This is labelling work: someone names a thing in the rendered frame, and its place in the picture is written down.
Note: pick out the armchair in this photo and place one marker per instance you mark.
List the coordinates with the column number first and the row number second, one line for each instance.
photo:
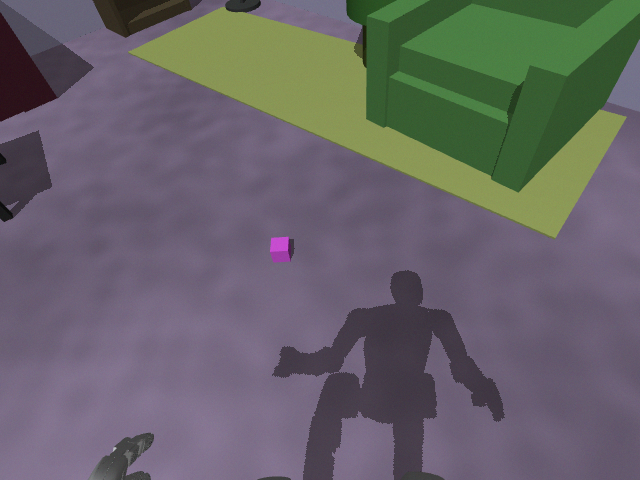
column 500, row 85

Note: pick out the left robot hand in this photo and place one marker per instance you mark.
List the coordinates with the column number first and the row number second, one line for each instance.
column 125, row 453

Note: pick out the potted plant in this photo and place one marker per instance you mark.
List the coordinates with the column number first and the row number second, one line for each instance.
column 358, row 10

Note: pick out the sofa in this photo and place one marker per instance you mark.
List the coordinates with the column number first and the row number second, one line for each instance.
column 22, row 86

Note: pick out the bookshelf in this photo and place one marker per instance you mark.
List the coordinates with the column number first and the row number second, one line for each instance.
column 126, row 17

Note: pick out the cube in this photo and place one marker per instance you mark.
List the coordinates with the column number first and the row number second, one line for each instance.
column 280, row 249

